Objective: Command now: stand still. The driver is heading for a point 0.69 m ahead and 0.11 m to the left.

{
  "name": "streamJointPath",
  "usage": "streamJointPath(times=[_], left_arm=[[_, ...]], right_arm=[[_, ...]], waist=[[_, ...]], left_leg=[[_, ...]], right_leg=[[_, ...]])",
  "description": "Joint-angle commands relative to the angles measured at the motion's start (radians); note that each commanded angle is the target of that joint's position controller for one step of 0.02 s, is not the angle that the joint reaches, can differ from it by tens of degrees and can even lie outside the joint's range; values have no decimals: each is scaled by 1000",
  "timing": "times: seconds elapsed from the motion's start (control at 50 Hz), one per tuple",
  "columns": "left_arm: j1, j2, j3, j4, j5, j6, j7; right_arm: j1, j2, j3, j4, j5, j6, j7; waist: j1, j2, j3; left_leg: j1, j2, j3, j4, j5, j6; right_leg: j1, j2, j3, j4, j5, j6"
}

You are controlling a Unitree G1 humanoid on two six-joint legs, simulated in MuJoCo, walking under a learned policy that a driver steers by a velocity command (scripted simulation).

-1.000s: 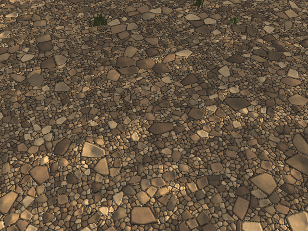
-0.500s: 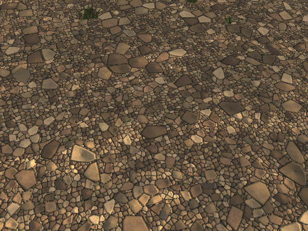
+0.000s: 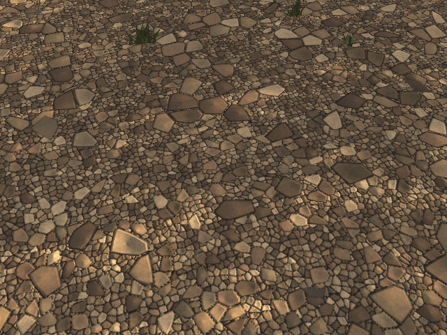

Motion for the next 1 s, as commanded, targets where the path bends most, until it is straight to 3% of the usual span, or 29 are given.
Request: streamJointPath(times=[0.02, 0.08, 0.14, 0.16, 0.2, 0.24, 0.26, 0.3, 0.32, 0.34, 0.36, 0.38, 0.4, 0.44, 0.46, 0.52, 0.6, 0.68, 0.74, 0.78, 0.8, 0.82, 0.84, 0.86, 0.88, 0.9, 0.92, 0.94, 1.0], left_arm=[[-39, 120, 26, -21, -2, -6, 10], [-43, 117, 26, 9, -2, 2, 18], [-18, 126, 35, 41, -13, 13, 24], [-34, 127, 35, 38, -12, 9, 23], [-99, 105, 31, 18, -18, -21, 11], [-137, 85, 26, 1, -22, -56, -10], [-118, 88, 27, 4, -24, -68, -19], [-7, 83, 33, 46, -35, -81, -32], [115, 119, 54, 96, -34, -81, -32], [258, 208, 84, 136, -27, -84, -30], [388, 276, 94, 153, -28, -87, -35], [319, 194, 59, 144, -16, -99, -36], [244, 144, 39, 122, -13, -108, -36], [179, 99, 16, 104, -6, -111, -39], [174, 85, 8, 105, -2, -107, -36], [219, 120, 7, 120, -2, -96, -18], [239, 166, 13, 116, 3, -87, 3], [299, 170, 17, 132, -10, -81, 4], [313, 175, 23, 143, -19, -72, 5], [290, 194, 32, 136, -17, -64, 5], [272, 204, 35, 131, -14, -59, 5], [257, 193, 30, 125, -8, -51, 5], [263, 162, 15, 108, 5, -47, 5], [387, 14, -26, 92, 2, -65, -4], [344, 78, -15, 101, -20, -93, -11], [256, 154, 6, 68, -50, -110, -16], [197, 167, 7, 51, -53, -118, -12], [174, 160, 12, 49, -37, -115, -4], [220, 107, 14, 66, -18, -75, 2]], right_arm=[[73, -96, -18, -3, -1, -7, -5], [81, -89, -15, 13, -1, -16, -7], [96, -99, -18, 20, 11, -22, -13], [101, -106, -19, 13, 14, -29, -16], [173, -142, -29, 21, 22, -55, -18], [154, -189, -47, 24, 30, -83, -18], [144, -172, -45, 20, 29, -92, -16], [106, -149, -42, 7, 34, -95, -3], [83, -149, -40, -8, 29, -97, 2], [53, -116, -31, -40, 32, -104, 4], [63, -68, -17, -74, 25, -120, -1], [33, -94, -28, -90, 47, -137, 2], [30, -101, -32, -92, 68, -146, 11], [17, -94, -43, -88, 54, -150, 18], [23, -100, -51, -85, 43, -142, 21], [-1, -65, -52, -98, 31, -120, 31], [-168, -36, -38, -162, 27, -114, 29], [-279, -39, -30, -195, 34, -118, 44], [-319, -57, -32, -222, 37, -124, 60], [-279, -90, -44, -221, 37, -129, 67], [-206, -116, -59, -205, 36, -129, 66], [-44, -151, -83, -155, 37, -126, 61], [148, -205, -104, -106, 33, -122, 51], [238, -299, -121, -75, 10, -119, 54], [212, -209, -92, -83, 14, -124, 60], [111, -163, -76, -96, 17, -132, 61], [23, -130, -64, -119, 14, -137, 62], [-38, -107, -57, -125, 4, -142, 66], [-62, -80, -47, -111, 0, -154, 70]], waist=[[-6, -5, -63], [-2, -5, -44], [8, 22, 3], [2, 35, 53], [-33, 89, 129], [-20, 176, 205], [-3, 168, 201], [59, 133, 154], [110, 109, 83], [159, -51, 12], [184, -277, -101], [140, -183, -74], [102, -128, -2], [58, -49, 42], [44, -58, 36], [36, -52, 47], [70, -54, 83], [100, -60, 101], [87, -64, 106], [44, -81, 65], [-3, -97, 9], [-84, -92, -86], [-155, -36, -218], [-84, 253, -364], [-100, 228, -381], [-77, 185, -217], [-49, 101, -136], [-15, 54, -77], [45, 70, -50]], left_leg=[[-144, 32, -21, -73, 247, 5], [-169, 31, -18, -82, 205, 6], [-230, 37, -38, -96, -160, 62], [-249, 62, -78, -117, -262, 91], [-195, 166, -229, -219, -363, 160], [-139, 328, -391, -299, -247, 227], [-100, 334, -373, -273, -117, 224], [-139, 260, -242, -180, 64, 169], [-217, 190, -164, -63, 258, 135], [-364, 65, -23, 241, 417, 65], [-566, -56, 4, 619, 26, 3], [-670, -34, -129, 786, -121, 28], [-702, 18, -147, 830, -63, 60], [-687, 99, -119, 734, 96, 87], [-642, 119, -103, 690, 142, 82], [-629, 130, -54, 581, 207, 32], [-643, 116, -26, 316, 345, -14], [-589, 83, 2, 158, 437, -4], [-588, 77, -17, 94, 411, 35], [-500, 50, -2, 72, 358, 67], [-388, 18, 23, 70, 337, 87], [-185, -19, 51, 68, 327, 114], [112, 79, -64, 91, 282, 159], [426, 335, -577, -46, 3, 318], [407, 369, -800, -212, -119, 323], [277, 349, -664, -225, -111, 276], [133, 312, -522, -241, -16, 252], [-4, 274, -411, -266, 100, 236], [-158, 212, -258, -334, 245, 229]], right_leg=[[187, -82, 97, -46, 377, -69], [187, -74, 93, -58, 312, -62], [113, -24, 58, -54, -243, -58], [39, -12, 51, -48, -354, -54], [-115, 15, 6, 50, -307, -34], [-230, -19, -28, 188, -137, -29], [-248, -36, -23, 177, -160, -41], [-41, -10, -63, 0, -146, -61], [179, 28, -61, -38, -71, -70], [364, -96, 196, -144, -125, -146], [547, -325, 638, -322, -182, -284], [512, -392, 723, -362, -173, -297], [443, -371, 597, -357, -132, -269], [356, -295, 392, -387, -51, -204], [325, -256, 313, -403, -2, -180], [282, -228, 213, -448, 107, -186], [239, -216, 139, -480, 160, -184], [251, -227, 88, -472, 185, -174], [341, -271, 82, -428, 234, -157], [385, -287, 71, -353, 405, -137], [389, -276, 52, -256, 583, -123], [345, -231, 15, -64, 703, -98], [160, -178, -16, 220, 541, -63], [-217, 18, -26, 620, -43, 4], [-330, 26, 132, 774, -324, -12], [-423, -32, 128, 826, -268, -36], [-402, -91, 104, 792, -175, -49], [-357, -133, 91, 721, -99, -47], [-231, -179, 93, 608, -25, -34]])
